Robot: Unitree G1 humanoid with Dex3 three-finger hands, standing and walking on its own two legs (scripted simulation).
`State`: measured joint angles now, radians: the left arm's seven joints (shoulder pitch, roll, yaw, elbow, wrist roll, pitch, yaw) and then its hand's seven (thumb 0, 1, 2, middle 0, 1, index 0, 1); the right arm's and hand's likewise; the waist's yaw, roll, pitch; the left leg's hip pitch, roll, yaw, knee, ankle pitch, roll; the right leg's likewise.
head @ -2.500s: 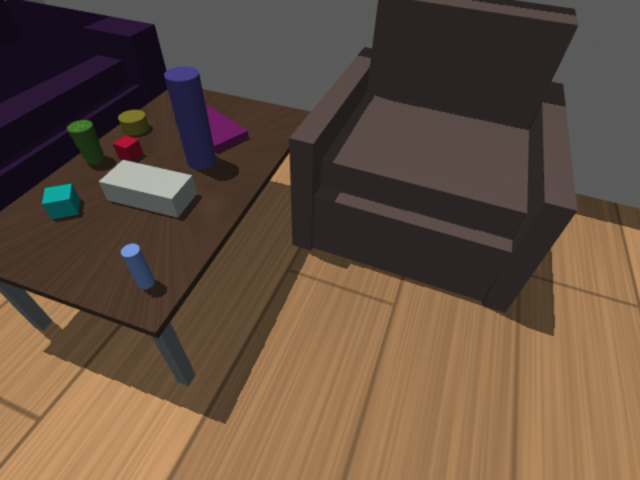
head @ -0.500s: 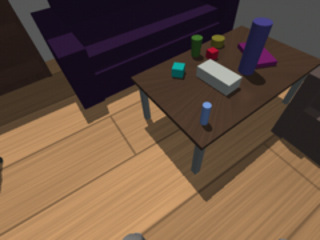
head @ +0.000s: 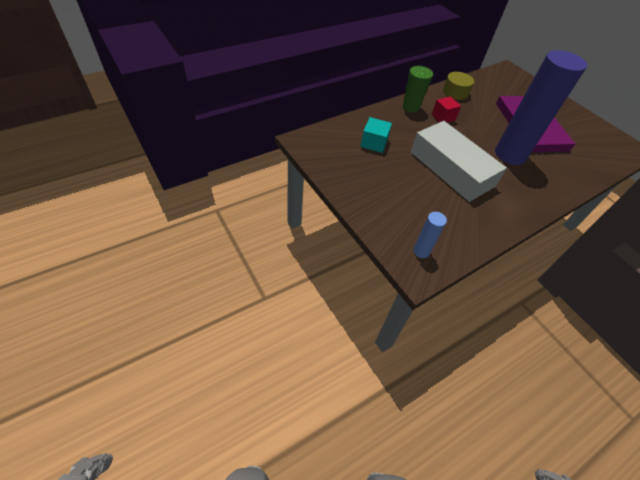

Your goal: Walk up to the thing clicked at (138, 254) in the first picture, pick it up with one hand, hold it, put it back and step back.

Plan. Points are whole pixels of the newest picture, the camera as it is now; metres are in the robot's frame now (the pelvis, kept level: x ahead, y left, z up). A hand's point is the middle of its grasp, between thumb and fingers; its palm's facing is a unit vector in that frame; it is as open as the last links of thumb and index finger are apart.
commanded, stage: walk up
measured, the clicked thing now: (429, 236) +0.67 -0.28 -0.26
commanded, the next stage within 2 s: stand in 1.34 s
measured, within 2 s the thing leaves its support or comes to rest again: neither
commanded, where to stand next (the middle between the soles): +0.05 -0.04 m, yaw -3 degrees
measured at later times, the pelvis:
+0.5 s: pelvis -0.03 -0.02 +0.02, yaw +1 degrees
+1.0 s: pelvis -0.01 -0.01 +0.04, yaw +1 degrees
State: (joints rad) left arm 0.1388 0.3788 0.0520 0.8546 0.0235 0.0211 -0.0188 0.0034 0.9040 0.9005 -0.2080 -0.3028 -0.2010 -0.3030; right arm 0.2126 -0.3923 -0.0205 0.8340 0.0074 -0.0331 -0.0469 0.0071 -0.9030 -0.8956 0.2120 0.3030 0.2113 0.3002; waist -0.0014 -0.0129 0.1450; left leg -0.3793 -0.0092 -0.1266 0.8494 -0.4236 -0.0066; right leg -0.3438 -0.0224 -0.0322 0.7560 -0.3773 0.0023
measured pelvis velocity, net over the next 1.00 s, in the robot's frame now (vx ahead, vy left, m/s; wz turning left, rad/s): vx -0.01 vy -0.01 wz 0.02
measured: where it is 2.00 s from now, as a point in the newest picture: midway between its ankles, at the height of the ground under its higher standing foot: outside the picture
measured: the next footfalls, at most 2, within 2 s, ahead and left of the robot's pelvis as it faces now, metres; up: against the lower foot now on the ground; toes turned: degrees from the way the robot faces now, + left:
none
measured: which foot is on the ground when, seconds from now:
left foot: down 0.00-1.00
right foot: down 0.00-1.00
